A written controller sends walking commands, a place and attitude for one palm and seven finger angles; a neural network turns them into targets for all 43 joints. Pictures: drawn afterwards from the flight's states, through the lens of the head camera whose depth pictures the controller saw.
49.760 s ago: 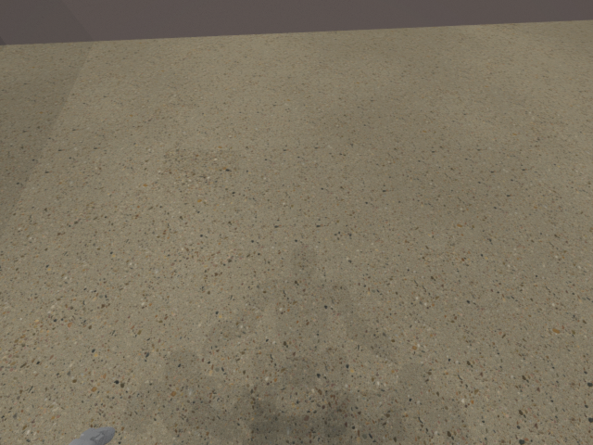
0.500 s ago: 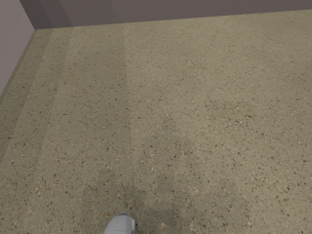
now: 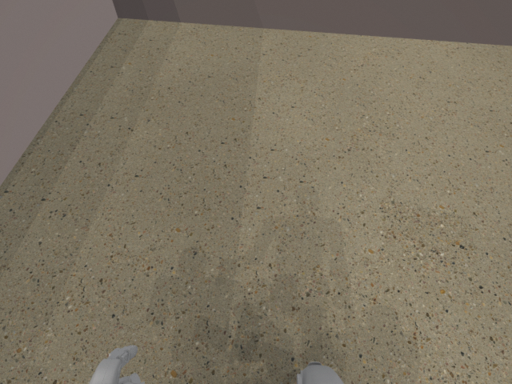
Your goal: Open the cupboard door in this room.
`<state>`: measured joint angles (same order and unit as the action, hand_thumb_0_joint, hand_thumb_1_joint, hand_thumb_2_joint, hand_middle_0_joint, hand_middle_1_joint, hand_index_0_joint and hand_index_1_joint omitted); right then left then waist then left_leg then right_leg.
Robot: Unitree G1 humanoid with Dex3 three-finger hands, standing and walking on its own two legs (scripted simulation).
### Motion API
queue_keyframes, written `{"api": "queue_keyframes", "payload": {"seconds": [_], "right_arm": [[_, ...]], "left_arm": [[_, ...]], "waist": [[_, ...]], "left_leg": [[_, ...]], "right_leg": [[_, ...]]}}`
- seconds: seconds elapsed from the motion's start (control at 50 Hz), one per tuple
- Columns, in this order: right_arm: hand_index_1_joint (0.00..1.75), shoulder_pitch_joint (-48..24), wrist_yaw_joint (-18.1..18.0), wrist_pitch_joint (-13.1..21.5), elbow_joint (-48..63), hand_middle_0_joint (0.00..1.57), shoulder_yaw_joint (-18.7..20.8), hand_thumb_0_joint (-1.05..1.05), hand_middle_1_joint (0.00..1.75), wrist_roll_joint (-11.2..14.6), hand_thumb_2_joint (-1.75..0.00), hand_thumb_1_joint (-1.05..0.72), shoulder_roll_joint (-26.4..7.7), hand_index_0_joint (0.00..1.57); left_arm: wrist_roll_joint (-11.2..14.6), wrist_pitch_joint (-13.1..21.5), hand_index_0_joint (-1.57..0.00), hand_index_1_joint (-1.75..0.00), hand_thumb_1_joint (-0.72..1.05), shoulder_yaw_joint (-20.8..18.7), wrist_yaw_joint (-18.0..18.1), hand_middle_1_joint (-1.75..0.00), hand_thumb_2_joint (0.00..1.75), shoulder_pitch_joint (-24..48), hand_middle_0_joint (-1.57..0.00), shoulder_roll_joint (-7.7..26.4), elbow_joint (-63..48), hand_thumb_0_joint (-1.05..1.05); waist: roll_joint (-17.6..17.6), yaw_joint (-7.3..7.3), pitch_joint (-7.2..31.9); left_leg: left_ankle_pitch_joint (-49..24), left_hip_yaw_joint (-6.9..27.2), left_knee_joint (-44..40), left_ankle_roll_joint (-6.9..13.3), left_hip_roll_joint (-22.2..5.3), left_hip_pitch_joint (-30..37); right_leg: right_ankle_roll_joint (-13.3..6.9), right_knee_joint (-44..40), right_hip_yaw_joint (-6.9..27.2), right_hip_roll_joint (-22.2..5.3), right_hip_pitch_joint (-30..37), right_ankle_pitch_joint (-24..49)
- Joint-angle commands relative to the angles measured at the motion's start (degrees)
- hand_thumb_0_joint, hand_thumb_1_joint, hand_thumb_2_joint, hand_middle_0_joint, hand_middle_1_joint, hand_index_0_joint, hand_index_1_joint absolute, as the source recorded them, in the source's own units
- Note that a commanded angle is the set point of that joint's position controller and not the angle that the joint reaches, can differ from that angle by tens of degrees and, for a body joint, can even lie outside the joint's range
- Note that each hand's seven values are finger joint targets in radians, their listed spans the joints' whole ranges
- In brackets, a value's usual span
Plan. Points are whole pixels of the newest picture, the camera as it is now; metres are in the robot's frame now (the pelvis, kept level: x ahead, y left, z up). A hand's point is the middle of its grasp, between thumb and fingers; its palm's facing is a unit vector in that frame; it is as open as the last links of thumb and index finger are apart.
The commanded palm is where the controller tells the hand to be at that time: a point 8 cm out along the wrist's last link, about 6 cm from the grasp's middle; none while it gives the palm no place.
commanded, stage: turn to face it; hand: left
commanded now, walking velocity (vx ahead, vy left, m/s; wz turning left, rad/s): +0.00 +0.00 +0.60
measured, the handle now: out of the picture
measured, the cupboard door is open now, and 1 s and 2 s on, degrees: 40 40 40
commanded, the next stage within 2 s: none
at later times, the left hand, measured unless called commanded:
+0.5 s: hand out of the picture +0.01 +0.14 -0.17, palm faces +0.37 -0.89 -0.27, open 7.3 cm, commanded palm none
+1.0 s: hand out of the picture +0.09 +0.17 -0.16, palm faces +0.58 -0.77 -0.27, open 7.4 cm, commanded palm none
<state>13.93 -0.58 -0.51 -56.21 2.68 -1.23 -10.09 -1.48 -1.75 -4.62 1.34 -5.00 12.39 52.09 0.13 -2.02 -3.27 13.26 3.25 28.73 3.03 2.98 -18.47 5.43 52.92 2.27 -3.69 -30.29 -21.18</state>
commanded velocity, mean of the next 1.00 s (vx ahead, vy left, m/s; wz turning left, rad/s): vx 0.00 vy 0.00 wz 0.60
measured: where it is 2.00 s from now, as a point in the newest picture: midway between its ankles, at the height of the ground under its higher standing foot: outside the picture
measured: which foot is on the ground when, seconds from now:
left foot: down 0.00-0.12, up 0.14-0.56, down 0.58-0.98, up 1.00-1.00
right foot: up 0.00-0.10, down 0.12-0.58, up 0.60-0.96, down 0.98-1.00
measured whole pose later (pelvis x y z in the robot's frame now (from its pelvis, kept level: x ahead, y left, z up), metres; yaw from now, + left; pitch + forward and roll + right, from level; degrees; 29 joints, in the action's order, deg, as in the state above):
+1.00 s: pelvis +0.11 -0.06 -0.01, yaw +38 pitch +2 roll +0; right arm 11.3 0.2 -2.9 -53.4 4.1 -0.5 -12.9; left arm -1.5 -0.2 -3.0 0.7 -7.2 11.4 48.4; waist 1.9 -1.7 -4.8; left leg 23.7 5.6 40.5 -1.0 1.7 -19.6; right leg 0.4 35.0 -3.6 -2.1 -19.5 -16.2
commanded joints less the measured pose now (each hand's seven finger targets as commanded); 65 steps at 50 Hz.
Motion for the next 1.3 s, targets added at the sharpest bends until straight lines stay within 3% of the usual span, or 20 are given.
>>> {"api": "queue_keyframes", "payload": {"seconds": [0.0,0.06,0.08,0.1,0.12,0.16,0.22,0.44,0.52,0.56,0.58,0.68,0.9,0.92,0.94,0.96,1.0,1.04,1.22,1.28], "right_arm": [[0.30,0.95,-0.43,0.13,4.56,0.20,3.92,0.00,0.30,-0.38,-0.90,-0.90,-12.54,0.20],[0.30,-2.06,-0.27,-0.17,6.09,0.20,4.10,0.00,0.30,0.24,-0.90,-0.90,-12.12,0.20],[0.30,-0.98,0.16,0.10,6.42,0.20,3.85,0.00,0.30,0.88,-0.90,-0.90,-9.35,0.20],[0.30,-0.77,0.38,0.32,7.70,0.20,3.43,0.00,0.30,1.01,-0.90,-0.90,-6.68,0.20],[0.30,-0.75,0.24,-0.37,7.67,0.20,3.89,0.00,0.30,0.49,-0.90,-0.90,-9.11,0.20],[0.30,-2.73,0.85,-1.75,6.12,0.20,3.46,0.00,0.30,0.34,-0.90,-0.90,-8.08,0.20],[0.30,-4.33,1.92,-2.45,5.99,0.20,2.63,0.00,0.30,0.50,-0.90,-0.90,-6.83,0.20],[0.30,-13.58,2.63,-2.31,8.70,0.20,1.32,0.00,0.30,0.83,-0.90,-0.90,-6.37,0.20],[0.30,-5.15,2.28,-1.31,7.58,0.20,2.24,0.00,0.30,0.23,-0.90,-0.90,-9.54,0.20],[0.30,3.02,1.43,-0.91,6.72,0.20,5.07,0.00,0.30,0.13,-0.90,-0.90,-21.65,0.20],[0.30,4.08,0.96,-1.14,5.86,0.20,4.88,0.00,0.30,0.66,-0.90,-0.90,-20.79,0.20],[0.30,-6.41,-0.20,-0.02,8.31,0.20,3.03,0.00,0.30,0.17,-0.90,-0.90,-14.75,0.20],[0.30,-6.84,0.08,-0.76,8.39,0.20,4.15,0.00,0.30,0.07,-0.90,-0.90,-13.79,0.20],[0.30,-7.29,0.29,-0.71,8.62,0.20,4.12,0.00,0.30,0.45,-0.90,-0.90,-12.77,0.20],[0.30,-5.01,0.63,-0.54,9.04,0.20,3.72,0.00,0.30,1.01,-0.90,-0.90,-8.80,0.20],[0.30,-5.31,0.79,-0.59,9.98,0.20,3.58,0.00,0.30,0.96,-0.90,-0.90,-7.80,0.20],[0.30,-5.02,1.06,-2.24,7.66,0.20,4.04,0.00,0.30,0.34,-0.90,-0.90,-8.98,0.20],[0.30,-3.73,2.01,-2.80,5.86,0.20,3.47,0.00,0.30,0.19,-0.90,-0.90,-7.50,0.20],[0.30,-8.93,2.49,-2.08,6.30,0.20,1.86,0.00,0.30,0.79,-0.90,-0.90,-4.55,0.20],[0.30,-6.78,2.31,-1.61,6.32,0.20,1.94,0.00,0.30,0.87,-0.90,-0.90,-5.41,0.20]], "left_arm": [[0.65,1.29,-0.20,-0.30,0.90,0.10,-0.13,-0.30,0.90,-2.01,-0.20,2.90,-4.57,0.00],[0.84,2.46,-0.20,-0.30,0.90,-0.36,0.14,-0.30,0.90,-7.34,-0.20,5.27,-4.03,0.00],[0.29,3.21,-0.20,-0.30,0.90,-1.10,0.57,-0.30,0.90,-9.55,-0.20,9.02,-3.64,0.00],[-0.35,3.35,-0.20,-0.30,0.90,-1.84,0.99,-0.30,0.90,-11.21,-0.20,13.67,-3.43,0.00],[-0.03,3.14,-0.20,-0.30,0.90,-1.52,1.29,-0.30,0.90,-11.33,-0.20,13.19,-3.76,0.00],[0.21,2.80,-0.20,-0.30,0.90,-0.23,1.31,-0.30,0.90,-5.62,-0.20,8.82,-4.38,0.00],[0.19,3.21,-0.20,-0.30,0.90,0.08,1.13,-0.30,0.90,-5.57,-0.20,7.45,-4.63,0.00],[-0.33,2.87,-0.20,-0.30,0.90,-1.02,0.73,-0.30,0.90,-13.17,-0.20,10.85,-2.35,0.00],[0.28,2.96,-0.20,-0.30,0.90,-1.44,0.09,-0.30,0.90,-11.63,-0.20,12.12,-2.26,0.00],[1.00,2.41,-0.20,-0.30,0.90,0.14,-0.56,-0.30,0.90,-8.25,-0.20,6.60,-7.16,0.00],[0.28,1.21,-0.20,-0.30,0.90,-0.10,0.24,-0.30,0.90,-5.83,-0.20,8.16,-7.57,0.00],[0.12,0.16,-0.20,-0.30,0.90,-0.60,-0.65,-0.30,0.90,-8.07,-0.20,6.42,-3.33,0.00],[0.82,1.72,-0.20,-0.30,0.90,-0.44,-0.47,-0.30,0.90,-8.73,-0.20,5.15,-5.38,0.00],[0.59,2.39,-0.20,-0.30,0.90,-0.89,-0.28,-0.30,0.90,-11.81,-0.20,6.91,-4.84,0.00],[-0.28,3.07,-0.20,-0.30,0.90,-1.98,0.35,-0.30,0.90,-13.63,-0.20,11.53,-4.35,0.00],[-0.41,2.81,-0.20,-0.30,0.90,-2.00,0.49,-0.30,0.90,-14.18,-0.20,14.91,-4.68,0.00],[0.17,2.51,-0.20,-0.30,0.90,-0.93,0.91,-0.30,0.90,-8.10,-0.20,10.61,-5.52,0.00],[0.15,2.35,-0.20,-0.30,0.90,-0.06,1.00,-0.30,0.90,-2.53,-0.20,7.04,-6.97,0.00],[-0.47,2.74,-0.20,-0.30,0.90,-1.47,0.90,-0.30,0.90,-10.68,-0.20,9.95,-3.41,0.00],[-0.25,2.40,-0.20,-0.30,0.90,-1.98,0.52,-0.30,0.90,-10.34,-0.20,11.44,-3.20,0.00]], "waist": [[9.41,1.03,7.00],[8.22,4.02,8.29],[-1.51,4.60,10.79],[-16.51,5.16,11.65],[-14.20,5.10,10.88],[-10.74,2.12,4.95],[-10.32,1.18,4.19],[-11.93,4.06,4.49],[-7.18,-1.20,9.55],[17.88,-5.27,15.28],[7.74,-5.11,14.75],[6.75,1.51,4.89],[10.11,3.42,5.52],[6.51,5.08,6.17],[-8.24,5.44,9.42],[-17.48,6.10,9.45],[-15.18,3.16,4.26],[-10.76,0.30,2.77],[-11.71,4.36,5.98],[-11.82,3.13,6.86]], "left_leg": [[-26.88,15.38,-4.49,6.39,-13.12,3.93],[-20.81,15.39,1.13,2.68,-10.10,-1.76],[-7.91,10.59,8.58,-1.00,-6.00,-10.85],[20.99,-1.81,23.59,-5.65,2.49,-18.82],[24.60,0.53,35.73,-5.44,-0.98,-16.12],[16.61,0.02,45.39,-6.28,-3.96,-17.77],[11.14,-2.68,41.41,-7.02,-4.61,-16.16],[12.46,-9.40,17.36,-5.33,-4.10,-8.60],[-1.38,-11.11,-1.65,-2.91,-2.78,11.22],[-46.35,21.78,-4.49,12.46,-29.43,27.86],[-42.24,18.05,-4.12,13.12,-30.04,25.38],[-29.70,5.87,-7.28,6.30,-16.59,10.32],[-22.13,12.07,-0.95,3.98,-12.57,1.67],[-15.34,10.69,3.03,1.52,-10.13,-2.30],[2.19,4.14,14.48,-2.56,-3.25,-12.71],[25.12,-1.98,30.49,-5.00,1.65,-15.78],[17.77,1.62,46.27,-5.11,-2.89,-15.50],[10.08,-0.57,47.02,-5.99,-4.94,-14.15],[14.92,-8.18,19.25,-6.50,-4.58,-8.91],[10.11,-10.72,9.20,-5.44,-3.13,-2.24]], "right_leg": [[-0.92,-9.79,-3.38,4.26,8.15,-1.32],[-1.93,-27.33,-2.78,3.33,22.12,9.77],[-4.49,-32.35,5.47,-6.45,33.91,18.54],[-12.12,-32.76,19.47,-23.33,37.57,34.10],[-16.48,-31.53,18.35,-27.12,30.42,38.45],[-14.52,-30.73,8.53,-18.56,25.24,37.80],[-10.63,-30.27,-1.97,-14.52,25.20,42.63],[-11.21,-26.51,-8.94,-17.63,30.47,47.04],[-6.98,-10.30,-14.10,-16.42,22.27,43.70],[-0.54,15.05,-11.24,-3.71,-5.00,-18.58],[-0.96,18.04,-3.95,-4.38,-6.55,-16.66],[0.24,14.15,-2.43,-2.88,-2.87,-2.44],[-1.22,-19.80,-5.88,3.30,16.99,5.05],[-1.72,-27.91,-4.23,0.98,23.89,11.51],[-5.86,-33.17,8.18,-12.42,34.54,19.22],[-13.30,-34.44,18.57,-25.72,31.48,27.91],[-14.11,-36.40,14.61,-21.36,20.55,15.06],[-10.85,-35.16,1.17,-15.77,17.83,16.77],[-11.60,-28.11,-7.91,-18.21,29.47,38.53],[-10.09,-23.80,-10.17,-18.51,27.10,38.23]]}}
